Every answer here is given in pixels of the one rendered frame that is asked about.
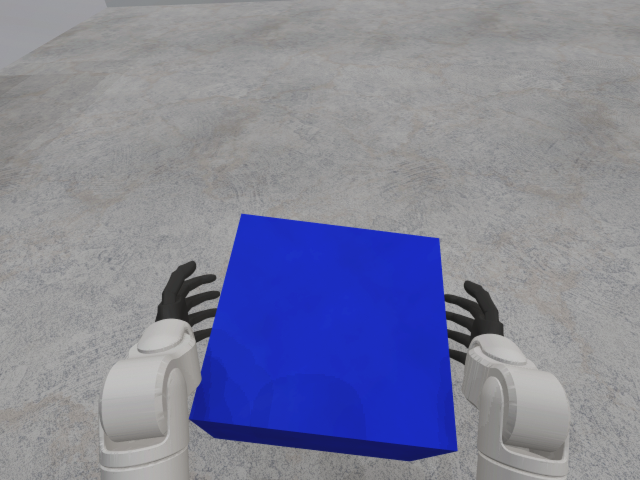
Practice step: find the carton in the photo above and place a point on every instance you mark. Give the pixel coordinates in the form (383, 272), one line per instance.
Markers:
(330, 338)

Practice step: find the left robot hand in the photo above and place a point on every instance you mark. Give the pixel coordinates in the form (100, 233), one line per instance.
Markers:
(175, 305)

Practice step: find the left robot forearm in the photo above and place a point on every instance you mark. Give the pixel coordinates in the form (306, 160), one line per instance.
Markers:
(143, 406)

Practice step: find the right robot hand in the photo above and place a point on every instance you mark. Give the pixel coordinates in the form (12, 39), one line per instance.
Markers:
(485, 313)

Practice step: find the right robot forearm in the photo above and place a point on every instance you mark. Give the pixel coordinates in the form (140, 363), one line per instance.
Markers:
(524, 413)

